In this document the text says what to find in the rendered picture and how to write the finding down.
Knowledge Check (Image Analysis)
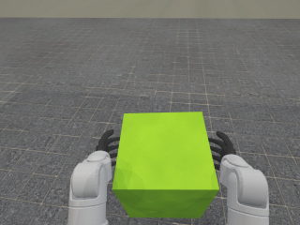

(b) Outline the robot left hand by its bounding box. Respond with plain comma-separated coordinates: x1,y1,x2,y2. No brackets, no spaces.
96,129,120,166

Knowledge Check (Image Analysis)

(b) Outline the robot right hand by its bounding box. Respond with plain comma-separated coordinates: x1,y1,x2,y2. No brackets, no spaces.
208,131,236,171

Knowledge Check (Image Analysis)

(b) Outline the robot right forearm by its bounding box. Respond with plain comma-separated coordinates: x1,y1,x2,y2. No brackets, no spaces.
219,154,269,225

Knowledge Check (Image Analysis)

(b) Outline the carton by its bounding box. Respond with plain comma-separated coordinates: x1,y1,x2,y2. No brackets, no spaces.
112,112,219,218

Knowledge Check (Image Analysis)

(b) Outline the robot left forearm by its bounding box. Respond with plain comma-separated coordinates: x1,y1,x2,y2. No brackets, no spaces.
67,150,113,225

